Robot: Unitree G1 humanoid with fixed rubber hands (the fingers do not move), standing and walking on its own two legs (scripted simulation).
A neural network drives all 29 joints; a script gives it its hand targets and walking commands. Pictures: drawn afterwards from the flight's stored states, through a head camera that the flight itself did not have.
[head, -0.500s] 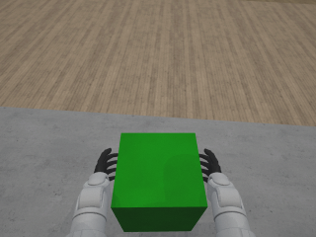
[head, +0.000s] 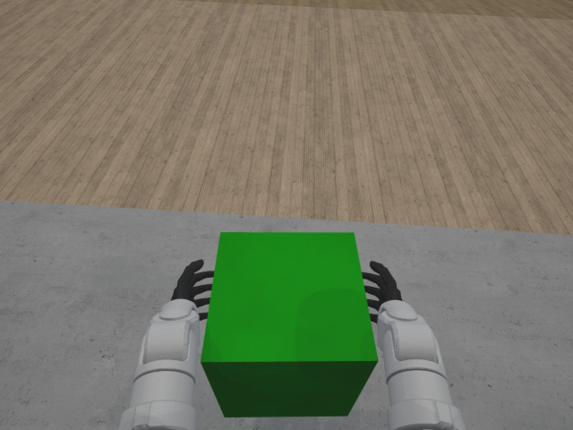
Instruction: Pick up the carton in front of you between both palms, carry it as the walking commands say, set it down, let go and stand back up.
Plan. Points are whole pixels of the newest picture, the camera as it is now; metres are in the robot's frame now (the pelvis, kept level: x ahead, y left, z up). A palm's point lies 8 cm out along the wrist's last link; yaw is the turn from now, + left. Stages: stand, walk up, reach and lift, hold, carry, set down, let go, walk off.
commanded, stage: reach and lift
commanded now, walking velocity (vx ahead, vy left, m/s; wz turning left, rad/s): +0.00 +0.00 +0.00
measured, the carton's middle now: (286, 328) +0.31 +0.00 -0.05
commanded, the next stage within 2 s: hold in 0.56 s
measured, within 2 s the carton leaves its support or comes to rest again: neither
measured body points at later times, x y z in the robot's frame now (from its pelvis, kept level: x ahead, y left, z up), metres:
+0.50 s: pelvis +0.02 +0.00 +0.01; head -0.01 +0.00 +0.46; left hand +0.31 +0.15 +0.03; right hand +0.32 -0.15 +0.03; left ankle +0.03 +0.14 -0.74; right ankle +0.02 -0.13 -0.74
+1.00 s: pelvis +0.00 +0.00 +0.01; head -0.04 +0.00 +0.45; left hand +0.30 +0.15 +0.04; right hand +0.30 -0.15 +0.04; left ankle +0.03 +0.13 -0.74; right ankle +0.02 -0.13 -0.74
